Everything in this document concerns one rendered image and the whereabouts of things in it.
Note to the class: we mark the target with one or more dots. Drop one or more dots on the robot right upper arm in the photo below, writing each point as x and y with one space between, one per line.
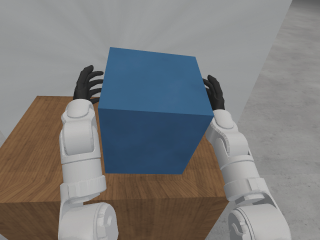
257 222

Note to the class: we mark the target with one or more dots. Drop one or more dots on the robot left upper arm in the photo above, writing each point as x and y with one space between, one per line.
95 221

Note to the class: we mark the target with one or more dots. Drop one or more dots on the right robot hand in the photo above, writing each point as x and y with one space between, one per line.
214 93

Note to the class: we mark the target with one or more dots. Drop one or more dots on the right robot forearm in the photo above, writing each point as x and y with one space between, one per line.
243 185

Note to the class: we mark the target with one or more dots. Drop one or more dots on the carton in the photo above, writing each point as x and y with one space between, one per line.
153 112

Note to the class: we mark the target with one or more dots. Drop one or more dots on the pedestal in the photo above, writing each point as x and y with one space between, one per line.
147 206

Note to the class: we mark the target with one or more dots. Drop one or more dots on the left robot forearm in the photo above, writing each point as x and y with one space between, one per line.
80 155

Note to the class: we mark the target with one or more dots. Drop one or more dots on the left robot hand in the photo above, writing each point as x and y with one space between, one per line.
83 85

